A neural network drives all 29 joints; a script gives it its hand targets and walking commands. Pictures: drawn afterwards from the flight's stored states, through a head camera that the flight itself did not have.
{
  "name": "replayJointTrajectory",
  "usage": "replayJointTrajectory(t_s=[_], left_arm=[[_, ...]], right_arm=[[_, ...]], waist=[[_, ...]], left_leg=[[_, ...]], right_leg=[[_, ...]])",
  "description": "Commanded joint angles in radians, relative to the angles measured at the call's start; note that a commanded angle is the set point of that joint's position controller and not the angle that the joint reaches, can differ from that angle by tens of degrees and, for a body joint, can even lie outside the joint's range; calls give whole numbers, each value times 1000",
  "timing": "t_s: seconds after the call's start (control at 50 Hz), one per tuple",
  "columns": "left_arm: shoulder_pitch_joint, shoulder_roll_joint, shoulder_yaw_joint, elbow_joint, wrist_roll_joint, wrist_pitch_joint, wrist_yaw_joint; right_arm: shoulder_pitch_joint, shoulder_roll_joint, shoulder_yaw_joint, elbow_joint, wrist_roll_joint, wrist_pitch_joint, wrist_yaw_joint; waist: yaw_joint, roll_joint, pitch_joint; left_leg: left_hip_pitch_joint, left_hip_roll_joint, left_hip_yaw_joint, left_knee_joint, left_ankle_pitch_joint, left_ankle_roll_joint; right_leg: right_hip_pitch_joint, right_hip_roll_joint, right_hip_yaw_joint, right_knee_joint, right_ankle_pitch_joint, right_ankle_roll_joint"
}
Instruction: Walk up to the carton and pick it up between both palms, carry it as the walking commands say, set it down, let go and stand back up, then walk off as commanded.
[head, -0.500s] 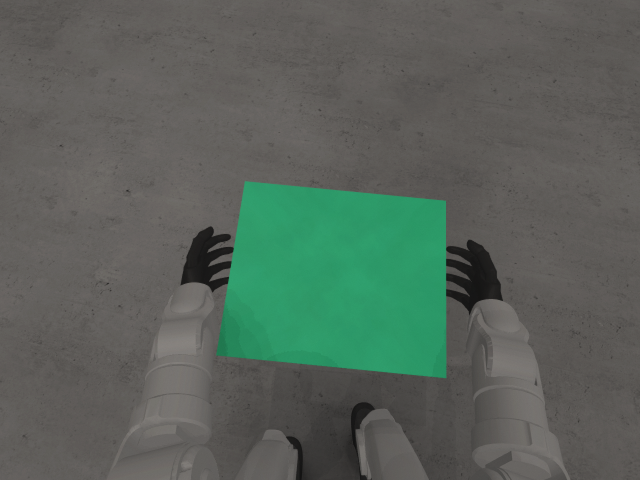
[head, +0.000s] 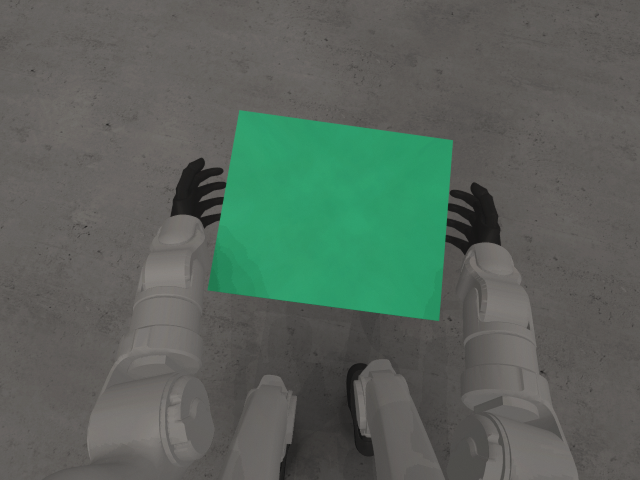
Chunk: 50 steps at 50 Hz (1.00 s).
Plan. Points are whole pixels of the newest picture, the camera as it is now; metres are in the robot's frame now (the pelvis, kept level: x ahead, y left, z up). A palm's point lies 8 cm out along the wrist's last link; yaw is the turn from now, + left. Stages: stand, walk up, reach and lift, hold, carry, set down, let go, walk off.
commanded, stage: set down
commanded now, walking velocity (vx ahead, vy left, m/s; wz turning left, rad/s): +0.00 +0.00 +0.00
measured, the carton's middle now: (331, 223) +0.47 -0.02 -0.15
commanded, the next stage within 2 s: none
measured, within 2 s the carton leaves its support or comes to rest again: neither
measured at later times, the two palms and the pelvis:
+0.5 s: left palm (211, 227) +0.47 +0.16 -0.16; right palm (456, 250) +0.42 -0.21 -0.16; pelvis -0.01 +0.02 -0.08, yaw -1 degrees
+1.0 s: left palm (227, 233) +0.49 +0.16 -0.25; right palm (435, 253) +0.44 -0.21 -0.26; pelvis -0.03 +0.00 -0.15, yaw +2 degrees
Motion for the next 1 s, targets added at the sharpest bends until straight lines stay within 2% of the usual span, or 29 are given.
replayJointTrajectory(t_s=[0.0,0.08,0.1,0.18,0.2,0.26,0.28,0.32,0.36,0.38,0.4,0.42,0.44,0.46,0.5,0.52,0.54,0.56,0.6,0.62,0.64,0.7,0.76,0.78,0.84,0.88,0.9,0.96,0.98], left_arm=[[-578,-918,-536,-41,-175,-22,-390],[-554,-935,-545,-14,-174,-24,-365],[-575,-900,-532,-3,-162,-23,-358],[-558,-919,-548,75,-186,-22,-336],[-621,-883,-559,-7,-196,-44,-323],[-711,-930,-632,-49,-247,-53,-294],[-707,-910,-615,-13,-251,-54,-292],[-715,-897,-597,-4,-240,-50,-280],[-676,-896,-567,73,-220,-39,-277],[-663,-901,-576,36,-210,-43,-267],[-684,-894,-564,66,-220,-40,-266],[-698,-898,-564,52,-217,-50,-255],[-710,-878,-546,45,-217,-59,-249],[-744,-888,-586,37,-239,-60,-244],[-687,-863,-529,84,-190,-61,-239],[-693,-900,-576,36,-225,-68,-238],[-742,-875,-574,20,-239,-72,-238],[-804,-883,-590,-18,-258,-77,-236],[-751,-870,-538,82,-215,-64,-234],[-759,-839,-489,100,-194,-54,-240],[-725,-856,-532,56,-211,-58,-244],[-795,-805,-511,83,-221,-72,-258],[-822,-780,-545,22,-251,-88,-254],[-859,-775,-540,42,-257,-76,-253],[-814,-777,-538,73,-240,-73,-257],[-834,-781,-524,102,-251,-67,-262],[-874,-761,-544,56,-271,-74,-261],[-906,-760,-555,58,-283,-70,-261],[-946,-741,-525,91,-279,-60,-266]], right_arm=[[-687,867,576,-3,214,-46,341],[-698,847,555,34,215,-48,342],[-682,805,521,90,199,-43,347],[-693,782,512,83,221,-57,343],[-673,794,513,111,219,-60,346],[-767,755,514,52,251,-80,345],[-799,723,523,82,237,-72,341],[-787,732,500,90,273,-75,343],[-797,675,451,118,225,-77,336],[-804,723,483,78,248,-79,335],[-834,679,460,80,242,-81,335],[-804,717,477,103,260,-86,335],[-839,699,468,109,261,-85,330],[-891,698,502,55,286,-95,330],[-835,666,468,114,253,-91,325],[-855,684,484,74,258,-96,323],[-890,697,517,66,291,-101,316],[-876,714,509,57,294,-101,306],[-941,647,476,106,269,-97,300],[-876,658,437,148,239,-81,296],[-896,698,502,52,284,-95,292],[-902,685,483,122,257,-92,273],[-914,710,549,87,307,-94,263],[-937,713,533,83,299,-95,253],[-952,698,540,61,302,-99,242],[-1011,614,524,62,285,-107,237],[-1000,667,551,46,311,-107,232],[-1038,638,550,18,312,-109,225],[-1063,622,526,57,324,-100,219]], waist=[[3,13,-971],[-34,-10,-992],[0,11,-922],[-33,16,-910],[-18,14,-942],[-52,63,-1012],[-59,32,-974],[-28,54,-957],[-69,62,-924],[-16,72,-979],[-67,44,-957],[-5,41,-985],[-33,12,-970],[-24,49,-993],[-26,24,-971],[-52,1,-1019],[-35,-8,-1027],[-59,-1,-1068],[-30,47,-963],[-47,2,-944],[-18,-2,-1036],[-56,-18,-965],[-22,-40,-1065],[-46,-48,-1049],[-24,-5,-1040],[-64,-2,-1015],[-24,-27,-1036],[-64,-9,-1066],[-38,13,-1062]], left_leg=[[78,-48,55,-124,158,10],[108,-31,43,-97,183,15],[11,-47,63,-84,163,-10],[77,-22,38,-57,202,8],[70,-31,43,-25,221,3],[168,-24,24,2,239,-9],[121,-24,40,19,240,-4],[122,-16,19,23,211,-2],[95,-22,19,28,187,-8],[145,-30,39,37,224,-10],[148,-13,-2,43,214,-1],[172,-27,15,57,240,-8],[94,-24,17,73,203,-5],[130,-27,22,73,250,-4],[40,-37,53,104,242,-9],[124,-23,-1,89,296,-3],[56,-35,38,128,255,-6],[54,-42,42,138,260,-5],[-10,-48,67,139,172,-2],[-3,-38,50,136,129,8],[-3,-45,75,161,187,1],[-189,-51,95,225,172,5],[-210,-58,104,235,148,10],[-243,-57,97,239,113,17],[-252,-56,101,261,140,8],[-276,-44,99,283,118,8],[-266,-52,103,288,93,10],[-293,-48,109,320,123,7],[-330,-54,126,339,22,11]], right_leg=[[843,48,4,17,232,4],[714,56,-30,74,243,19],[672,56,-22,78,213,11],[546,56,-34,123,209,23],[512,63,-36,151,207,16],[430,62,-50,181,192,5],[408,56,-44,184,194,8],[360,55,-51,217,150,11],[315,62,-58,229,128,15],[325,64,-55,228,134,8],[276,59,-60,246,126,20],[271,68,-71,250,129,17],[287,58,-69,269,135,23],[301,58,-66,276,145,16],[279,59,-60,287,166,15],[275,63,-87,307,193,33],[280,58,-80,313,203,31],[333,62,-79,319,207,22],[231,55,-80,326,123,20],[212,62,-80,318,79,19],[338,67,-77,330,159,20],[294,58,-57,360,193,32],[417,60,-49,401,234,37],[411,57,-56,403,222,39],[390,60,-49,428,220,42],[324,51,-58,443,205,36],[370,57,-51,438,193,34],[382,49,-49,470,238,32],[357,50,-43,474,120,26]])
